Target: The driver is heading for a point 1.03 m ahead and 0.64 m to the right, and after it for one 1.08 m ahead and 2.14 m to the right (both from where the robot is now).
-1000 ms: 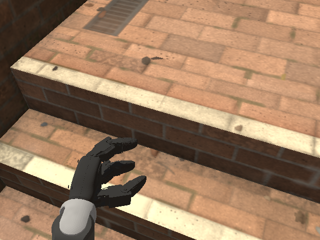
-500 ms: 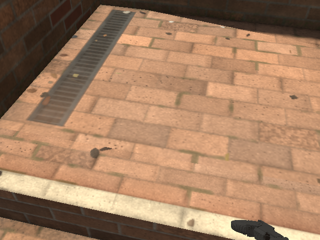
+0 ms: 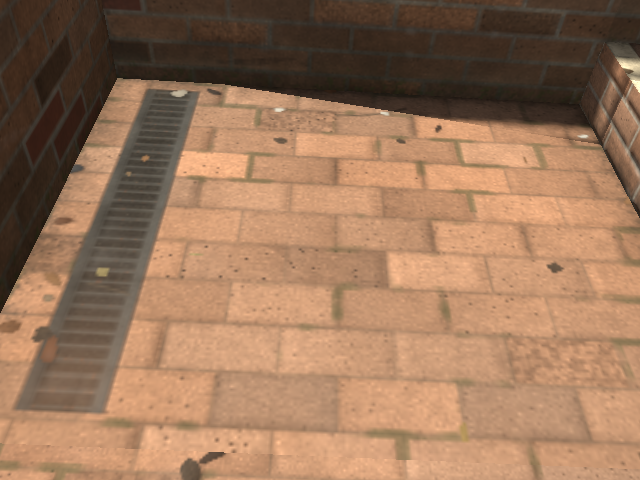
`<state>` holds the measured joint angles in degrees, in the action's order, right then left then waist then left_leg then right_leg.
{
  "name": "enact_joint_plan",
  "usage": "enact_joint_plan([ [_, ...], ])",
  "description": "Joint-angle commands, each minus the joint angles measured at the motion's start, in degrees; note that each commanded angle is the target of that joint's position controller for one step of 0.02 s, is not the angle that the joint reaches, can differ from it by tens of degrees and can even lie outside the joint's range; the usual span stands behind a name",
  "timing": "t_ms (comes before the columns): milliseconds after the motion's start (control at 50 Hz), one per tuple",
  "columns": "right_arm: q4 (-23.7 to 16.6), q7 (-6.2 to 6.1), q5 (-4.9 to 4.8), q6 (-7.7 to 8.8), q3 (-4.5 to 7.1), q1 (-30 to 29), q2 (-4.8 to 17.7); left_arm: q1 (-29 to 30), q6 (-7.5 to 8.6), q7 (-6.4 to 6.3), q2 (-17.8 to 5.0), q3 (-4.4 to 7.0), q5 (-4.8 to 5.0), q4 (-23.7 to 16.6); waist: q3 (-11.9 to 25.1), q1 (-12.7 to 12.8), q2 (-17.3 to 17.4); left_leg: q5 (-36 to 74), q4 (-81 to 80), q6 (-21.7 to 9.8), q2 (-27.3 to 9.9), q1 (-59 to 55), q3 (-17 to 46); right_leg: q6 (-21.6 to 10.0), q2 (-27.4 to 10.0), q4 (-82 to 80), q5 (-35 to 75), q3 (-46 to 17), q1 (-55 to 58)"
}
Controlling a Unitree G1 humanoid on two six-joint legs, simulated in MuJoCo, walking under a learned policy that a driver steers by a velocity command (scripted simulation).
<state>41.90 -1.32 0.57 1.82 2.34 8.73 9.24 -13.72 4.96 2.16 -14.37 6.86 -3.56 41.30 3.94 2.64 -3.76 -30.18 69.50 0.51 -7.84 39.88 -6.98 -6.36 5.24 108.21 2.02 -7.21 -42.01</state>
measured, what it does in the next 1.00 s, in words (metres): climbs, turning right: right foot 0.20 m higher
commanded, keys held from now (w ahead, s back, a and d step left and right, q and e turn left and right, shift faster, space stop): w+e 1.00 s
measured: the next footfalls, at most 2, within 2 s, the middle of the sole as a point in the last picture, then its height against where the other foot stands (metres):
right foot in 0.42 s outside the picture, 0.20 m higher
left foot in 1.08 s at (420, 313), level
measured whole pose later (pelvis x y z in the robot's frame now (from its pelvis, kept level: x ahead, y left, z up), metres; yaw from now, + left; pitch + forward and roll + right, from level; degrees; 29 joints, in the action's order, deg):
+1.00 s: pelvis +0.54 -0.14 +0.30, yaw -35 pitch +4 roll +2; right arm 34.4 2.7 1.8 1.8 1.0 -4.5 13.5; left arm -31.2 4.3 -1.8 -14.9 5.5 -0.6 46.8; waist -0.8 9.1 2.2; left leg 0.3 37.9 -0.8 -1.6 41.5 -0.2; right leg -6.1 5.1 14.5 -19.7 -17.3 3.1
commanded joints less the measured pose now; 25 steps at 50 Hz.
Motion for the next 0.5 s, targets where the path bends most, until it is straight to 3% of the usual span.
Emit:
enact_joint_plan([
  [20,6.6,0.5,1.45,3.06,-1.61,0.64,-5.11,-1.13,-2.3,-0.57,11.65,-5.37,1.76,-5.64,-9.16,4.55,7.99,-7.56,-38.91,-4.36,-9.14,-5.44,19.1,-1.25,-0.97,13.3,1.65,-4.13,-21.76],
  [40,8.08,1.14,1.4,4.04,-0.43,3.48,-2.41,-1.7,-2.48,-0.75,11.69,-5.58,1.76,-5.75,-9.37,3.82,8.21,0.38,-43.31,-4.03,-8.62,-10.08,15.02,-1.29,-1.69,12.24,-1.49,-3.23,-25.26],
  [60,8.98,1.62,1.16,5.43,0.11,4.64,-1.12,-0.99,-2.82,-0.89,10.22,-5.11,1.55,-5.59,-9.44,3.67,5.63,5.06,-45.41,-4.24,-8.79,-12.15,12.73,-1.3,-1.6,11.53,-2.23,-3.69,-25.75],
  [80,8.5,1.1,0.55,6.06,1.15,4.17,2.27,1.47,-3.4,-0.9,7.91,-4.37,1.92,-7.09,-9.53,4.08,6.31,3.81,-49.1,-5.39,-10.89,-12.16,12.28,-0.15,-2.11,7.74,-1.56,-3.01,-25.31],
  [100,8.86,1.17,0.67,6.63,1.75,4.51,3.82,3.03,-4.22,-1.84,6.63,-3.69,2.05,-6.94,-8.19,3.34,6.56,6.16,-51.11,-8.06,-12.46,-14.08,12.13,0.01,-0.55,17.54,-2.77,-1.14,-26.93],
  [120,9.09,1.43,0.65,7.08,2.05,5.77,5.33,4.64,-4.8,-2.64,5.37,-3.21,1.89,-7.86,-8.48,3.24,4.64,6.66,-53.62,-8.64,-13.6,-17.85,10.27,0.06,-1.71,19.09,-5.01,-1.42,-29.89],
  [140,9.39,1.14,0.74,7.51,1.94,7.06,5.48,8.17,-4.78,-3.0,5.19,-3.03,1.97,-8.78,-9.56,2.3,1.8,9.29,-55.21,-8.48,-14.33,-20.96,8.03,0.0,-1.78,20.26,-6.22,-1.32,-33.1],
  [160,11.01,1.18,1.37,7.76,2.07,10.76,6.3,12.04,-4.86,-3.95,7.4,-3.8,2.26,-10.03,-9.58,0.29,3.26,10.65,-57.08,-9.59,-15.53,-27.1,8.05,-1.08,-1.34,29.56,-12.24,0.13,-40.34],
  [180,11.61,1.32,1.55,8.04,2.14,13.61,6.52,13.88,-4.86,-4.39,8.33,-4.17,2.45,-11.03,-10.33,0.01,2.18,8.25,-58.14,-8.89,-15.26,-31.85,6.86,-1.71,-1.94,30.2,-16.38,-1.15,-44.97],
  [200,12.44,1.31,1.41,8.1,1.93,15.29,5.78,16.32,-4.88,-4.25,9.18,-4.72,2.29,-12.21,-10.11,-0.24,2.16,9.35,-58.64,-8.01,-14.41,-34.22,4.57,-2.07,-2.39,28.76,-17.78,-0.97,-46.11],
  [240,12.86,0.82,1.8,7.53,1.91,17.16,5.64,20.18,-4.94,-3.67,8.22,-4.57,2.37,-13.62,-9.33,-1.44,2.38,11.78,-60.15,-7.18,-12.48,-37.53,-0.56,-1.87,-3.3,19.32,-19.55,1.76,-44.89],
  [260,13.65,0.62,1.99,7.08,1.85,19.27,5.46,23.27,-5.13,-2.82,8.84,-5.3,2.14,-14.88,-9.57,-2.01,2.09,9.37,-61.96,-6.47,-10.22,-37.57,-3.35,-1.54,-4.93,8.6,-19.73,5.39,-42.86],
  [300,15.0,0.12,1.83,6.5,1.85,21.74,5.52,24.46,-6.58,-1.48,10.06,-5.64,1.8,-16.06,-8.67,-2.9,8.54,12.7,-66.38,-7.59,-9.99,-41.17,-4.95,-2.37,-7.5,3.16,-18.54,8.27,-41.37],
  [320,15.86,-0.44,-0.14,6.13,2.43,23.31,8.76,26.37,-7.82,-0.36,10.88,-7.34,2.69,-18.12,-7.56,-4.26,13.6,18.48,-75.53,-10.08,-10.61,-43.88,-7.53,-3.89,-10.99,-7.14,-27.33,15.58,-36.61],
  [340,16.46,-0.87,-0.52,5.66,2.11,24.25,7.27,27.82,-8.33,0.26,10.94,-7.38,2.57,-18.24,-8.5,-5.67,12.9,23.64,-76.85,-10.97,-9.19,-45.5,-9.63,-4.74,-11.87,-14.31,-29.26,17.44,-31.98],
  [360,15.55,-0.79,-1.51,5.08,1.04,22.01,4.79,25.06,-8.62,0.65,10.34,-7.14,4.08,-15.36,-8.56,-4.74,9.52,35.68,-75.7,-11.78,-6.42,-40.92,-14.48,-6.13,-9.31,-27.07,-32.12,23.64,-18.2],
  [380,14.69,-1.36,-2.01,5.13,0.98,24.54,7.31,20.19,-8.51,0.35,9.13,-6.18,3.69,-14.36,-4.4,-3.25,10.92,75.15,-66.65,-12.15,-8.97,-42.49,-14.88,-6.43,-4.48,-26.58,-37.62,27.87,-7.5],
  [400,13.8,-1.57,-1.81,5.21,1.84,24.72,12.5,13.74,-8.67,-0.3,8.29,-5.41,4.09,-13.1,0.0,1.32,12.93,103.13,-56.6,-12.29,-12.27,-44.88,-13.84,-6.62,-1.24,-29.23,-39.54,27.45,-0.31],
  [420,12.16,-0.34,-2.72,4.7,3.0,21.71,18.12,3.8,-8.27,-0.44,5.33,-4.5,3.95,-10.98,6.93,5.15,15.61,114.96,-44.6,-12.08,-14.3,-48.1,-12.24,-7.68,1.17,-35.34,-38.09,24.39,8.15],
  [440,8.8,1.52,-3.73,4.69,3.69,17.7,19.85,-5.49,-7.2,-0.79,1.98,-3.04,4.94,-7.39,13.33,8.15,17.23,109.88,-30.86,-10.69,-10.23,-40.54,-12.52,-8.78,3.58,-41.9,-35.63,16.31,22.22],
  [460,4.0,2.86,-2.7,4.98,3.99,15.3,19.7,-7.68,-7.5,-1.68,-3.47,-1.0,5.32,-6.89,14.35,8.81,13.18,92.12,-12.46,-7.98,-4.79,-22.66,-10.08,-11.26,-1.33,-53.44,-52.0,-5.12,32.71],
  [480,-1.19,4.74,-1.14,6.56,4.11,8.07,15.62,-3.38,-8.06,-1.73,-11.74,2.2,5.02,-9.44,15.87,7.59,-1.86,28.74,13.83,-4.08,8.05,-7.04,-2.93,-14.72,-10.46,-79.01,-72.24,-39.96,35.19],
  [500,-5.08,6.47,0.41,7.69,3.42,3.16,9.61,2.79,-8.07,-1.4,-12.2,2.54,3.3,-10.83,18.08,4.76,3.98,23.95,37.53,-2.84,9.39,-0.08,11.82,-13.13,-14.02,-87.72,-73.82,-51.41,31.7],
])
Velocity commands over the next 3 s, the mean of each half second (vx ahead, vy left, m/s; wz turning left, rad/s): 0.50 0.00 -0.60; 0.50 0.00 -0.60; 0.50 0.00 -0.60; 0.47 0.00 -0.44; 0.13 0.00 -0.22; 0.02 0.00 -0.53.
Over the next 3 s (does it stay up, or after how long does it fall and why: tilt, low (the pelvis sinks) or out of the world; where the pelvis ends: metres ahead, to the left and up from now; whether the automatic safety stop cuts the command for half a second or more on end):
stays up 0.90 -0.47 0.30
